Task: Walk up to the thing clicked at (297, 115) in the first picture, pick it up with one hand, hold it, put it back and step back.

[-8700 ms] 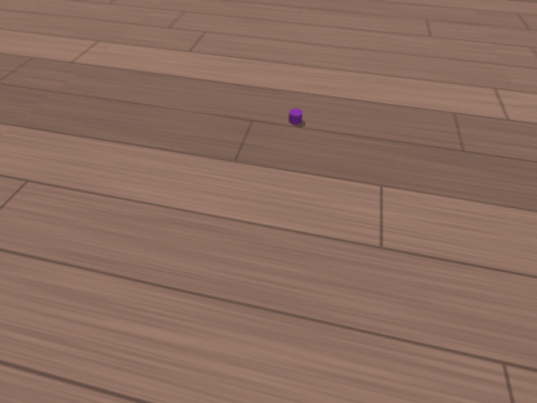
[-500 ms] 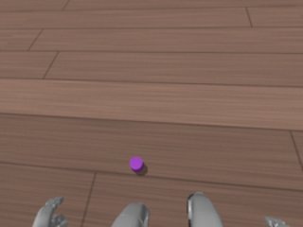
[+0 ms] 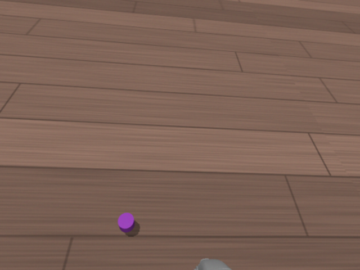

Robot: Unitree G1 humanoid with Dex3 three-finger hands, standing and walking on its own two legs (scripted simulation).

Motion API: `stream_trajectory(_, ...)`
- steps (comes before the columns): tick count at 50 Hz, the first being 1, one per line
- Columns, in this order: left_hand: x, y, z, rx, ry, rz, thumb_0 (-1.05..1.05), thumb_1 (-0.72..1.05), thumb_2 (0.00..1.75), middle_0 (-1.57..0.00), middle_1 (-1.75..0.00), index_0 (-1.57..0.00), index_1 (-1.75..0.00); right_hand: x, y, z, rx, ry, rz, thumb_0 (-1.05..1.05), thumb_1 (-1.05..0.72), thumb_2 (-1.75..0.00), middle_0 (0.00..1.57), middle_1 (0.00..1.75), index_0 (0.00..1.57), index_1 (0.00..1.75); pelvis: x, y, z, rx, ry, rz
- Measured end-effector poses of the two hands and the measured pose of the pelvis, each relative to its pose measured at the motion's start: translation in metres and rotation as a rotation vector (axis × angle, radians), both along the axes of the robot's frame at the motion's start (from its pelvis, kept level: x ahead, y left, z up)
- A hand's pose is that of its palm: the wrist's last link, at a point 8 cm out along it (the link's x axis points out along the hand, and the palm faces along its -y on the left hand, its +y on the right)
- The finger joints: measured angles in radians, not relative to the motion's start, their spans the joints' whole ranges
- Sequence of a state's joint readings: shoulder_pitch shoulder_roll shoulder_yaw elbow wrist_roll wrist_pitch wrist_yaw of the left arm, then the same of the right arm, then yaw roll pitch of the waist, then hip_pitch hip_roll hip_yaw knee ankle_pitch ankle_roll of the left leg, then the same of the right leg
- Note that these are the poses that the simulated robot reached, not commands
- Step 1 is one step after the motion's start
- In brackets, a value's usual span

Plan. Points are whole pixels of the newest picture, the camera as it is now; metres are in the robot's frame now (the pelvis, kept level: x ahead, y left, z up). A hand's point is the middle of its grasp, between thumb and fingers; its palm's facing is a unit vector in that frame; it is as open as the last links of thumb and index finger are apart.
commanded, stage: walk up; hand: left
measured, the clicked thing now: (126, 222) +0.46 +0.20 -0.74
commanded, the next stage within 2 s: none
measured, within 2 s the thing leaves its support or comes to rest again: neither
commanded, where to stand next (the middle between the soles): +0.06 -0.02 m, yaw -2 degrees
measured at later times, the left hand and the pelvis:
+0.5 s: hand out of the picture +0.12 +0.25 -0.14, palm faces +0.03 -0.89 -0.46, open 7.4 cm; pelvis -0.05 -0.02 -0.04, yaw +4 degrees
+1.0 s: hand out of the picture -0.13 +0.25 -0.16, palm faces +0.02 -0.92 -0.40, open 7.4 cm; pelvis -0.10 -0.03 -0.02, yaw +1 degrees
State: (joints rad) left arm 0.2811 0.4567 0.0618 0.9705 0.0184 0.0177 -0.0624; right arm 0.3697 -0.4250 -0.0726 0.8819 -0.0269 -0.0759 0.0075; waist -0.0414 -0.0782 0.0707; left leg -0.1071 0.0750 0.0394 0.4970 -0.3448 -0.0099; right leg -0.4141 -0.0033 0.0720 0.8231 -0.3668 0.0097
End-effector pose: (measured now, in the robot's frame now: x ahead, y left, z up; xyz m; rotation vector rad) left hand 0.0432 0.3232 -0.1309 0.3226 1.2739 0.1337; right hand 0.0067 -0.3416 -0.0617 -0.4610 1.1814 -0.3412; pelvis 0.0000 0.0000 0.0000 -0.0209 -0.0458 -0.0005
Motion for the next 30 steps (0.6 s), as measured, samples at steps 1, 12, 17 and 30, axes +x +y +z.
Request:
stream_trajectory(1,0.012,-0.006,0.003,0.000,-0.022,-0.014,0.01,0.90,0.89,-0.21,-0.30,-0.21,-0.30,0.001,-0.005,-0.003,0.008,0.006,-0.002,0.00,-0.90,-0.90,0.21,0.30,0.21,0.30,0.003,-0.004,-0.001,0.003,-0.004,-0.005)
stream_trajectory(12,0.099,-0.063,0.030,0.096,-0.219,-0.083,0.00,0.90,0.89,-0.21,-0.30,-0.21,-0.30,0.049,-0.017,-0.078,0.163,0.025,-0.040,0.00,-0.90,-0.90,0.20,0.30,0.21,0.30,0.010,-0.040,-0.018,0.028,-0.020,-0.017)
stream_trajectory(17,0.106,-0.066,0.039,0.127,-0.272,-0.086,0.00,0.90,0.89,-0.21,-0.30,-0.21,-0.30,0.053,-0.003,-0.092,0.201,0.024,0.011,0.00,-0.90,-0.90,0.21,0.30,0.21,0.30,-0.009,-0.038,-0.021,0.029,-0.004,0.001)
stream_trajectory(30,0.009,-0.001,-0.002,0.136,-0.295,0.049,0.00,0.90,0.89,-0.21,-0.30,-0.21,-0.30,-0.005,0.015,-0.082,0.099,0.062,0.119,0.00,-0.90,-0.90,0.21,0.30,0.21,0.30,-0.077,-0.005,-0.048,0.064,-0.038,0.075)
